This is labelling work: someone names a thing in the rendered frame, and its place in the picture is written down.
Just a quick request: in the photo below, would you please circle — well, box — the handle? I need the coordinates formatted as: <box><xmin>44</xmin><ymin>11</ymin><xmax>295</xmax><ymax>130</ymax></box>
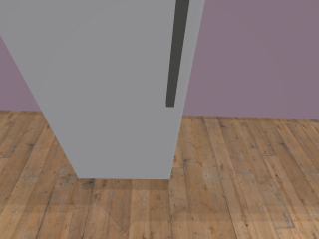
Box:
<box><xmin>165</xmin><ymin>0</ymin><xmax>190</xmax><ymax>108</ymax></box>

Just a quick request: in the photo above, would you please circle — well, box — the fridge door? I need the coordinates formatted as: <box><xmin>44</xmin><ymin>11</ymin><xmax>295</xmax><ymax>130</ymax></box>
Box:
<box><xmin>0</xmin><ymin>0</ymin><xmax>201</xmax><ymax>179</ymax></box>

